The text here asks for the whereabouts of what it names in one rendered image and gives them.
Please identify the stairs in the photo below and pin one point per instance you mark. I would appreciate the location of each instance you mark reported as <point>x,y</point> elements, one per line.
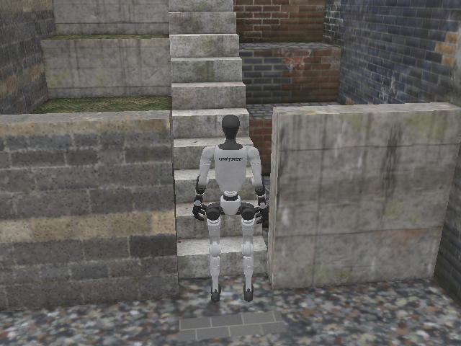
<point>206,85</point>

